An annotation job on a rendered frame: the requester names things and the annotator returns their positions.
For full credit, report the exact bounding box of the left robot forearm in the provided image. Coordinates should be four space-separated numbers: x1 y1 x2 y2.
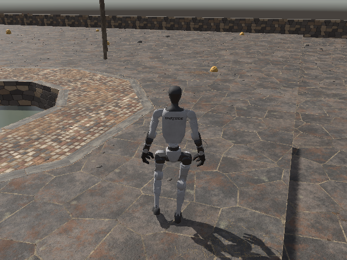
143 130 153 153

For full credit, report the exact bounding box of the left robot upper arm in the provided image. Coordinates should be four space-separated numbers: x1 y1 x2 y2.
148 109 163 139

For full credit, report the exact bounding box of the robot left hand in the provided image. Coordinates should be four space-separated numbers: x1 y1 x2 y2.
141 152 154 164

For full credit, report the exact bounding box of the left robot foot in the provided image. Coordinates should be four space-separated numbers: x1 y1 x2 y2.
152 205 160 215

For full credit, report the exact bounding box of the right robot upper arm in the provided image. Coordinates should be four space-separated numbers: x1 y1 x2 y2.
186 109 200 140

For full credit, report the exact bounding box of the robot right hand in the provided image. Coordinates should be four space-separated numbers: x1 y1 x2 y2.
192 154 205 167

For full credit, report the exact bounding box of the right robot forearm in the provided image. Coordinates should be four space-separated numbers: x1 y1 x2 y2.
194 132 204 155

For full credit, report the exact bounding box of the robot left thigh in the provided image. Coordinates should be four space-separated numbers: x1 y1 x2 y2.
155 150 166 180

